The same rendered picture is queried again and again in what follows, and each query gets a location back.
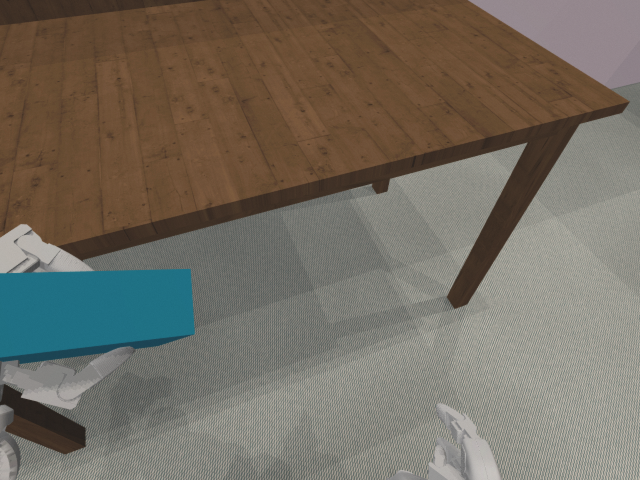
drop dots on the left robot forearm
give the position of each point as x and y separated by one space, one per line
9 450

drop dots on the sponge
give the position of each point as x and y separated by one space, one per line
54 315

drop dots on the left robot hand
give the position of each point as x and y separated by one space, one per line
23 251

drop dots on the right robot hand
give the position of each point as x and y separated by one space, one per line
475 461

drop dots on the table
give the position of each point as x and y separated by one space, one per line
123 122

